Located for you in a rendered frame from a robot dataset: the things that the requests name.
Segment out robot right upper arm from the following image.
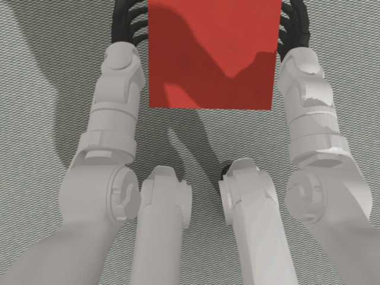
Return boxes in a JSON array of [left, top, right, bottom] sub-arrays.
[[284, 166, 380, 285]]

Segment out left robot thigh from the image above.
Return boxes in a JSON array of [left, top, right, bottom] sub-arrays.
[[129, 175, 192, 285]]

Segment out robot left forearm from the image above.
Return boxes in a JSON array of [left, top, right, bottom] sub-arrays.
[[58, 42, 145, 212]]

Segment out carton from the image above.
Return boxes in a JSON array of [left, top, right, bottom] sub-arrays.
[[148, 0, 282, 110]]

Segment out right robot hand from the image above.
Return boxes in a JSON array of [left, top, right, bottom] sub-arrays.
[[277, 0, 311, 63]]

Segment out robot right forearm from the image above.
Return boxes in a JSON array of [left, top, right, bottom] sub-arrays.
[[277, 47, 372, 195]]

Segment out left robot hand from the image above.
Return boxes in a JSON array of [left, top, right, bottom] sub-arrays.
[[111, 0, 148, 47]]

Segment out right robot foot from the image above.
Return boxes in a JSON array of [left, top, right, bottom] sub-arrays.
[[221, 164, 231, 181]]

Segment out robot left upper arm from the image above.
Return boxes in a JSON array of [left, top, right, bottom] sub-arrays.
[[0, 165, 141, 285]]

